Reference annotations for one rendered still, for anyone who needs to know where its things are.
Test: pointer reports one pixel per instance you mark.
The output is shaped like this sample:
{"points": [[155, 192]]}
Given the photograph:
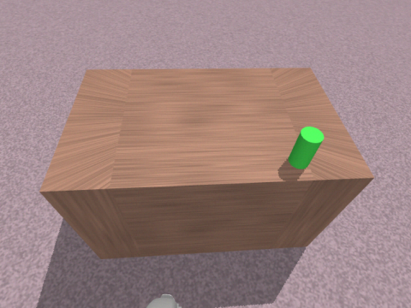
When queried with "can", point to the can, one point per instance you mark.
{"points": [[306, 146]]}

